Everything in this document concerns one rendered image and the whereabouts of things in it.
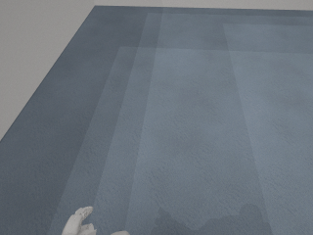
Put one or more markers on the left robot hand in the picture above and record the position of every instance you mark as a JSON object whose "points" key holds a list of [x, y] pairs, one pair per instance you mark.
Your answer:
{"points": [[74, 223]]}

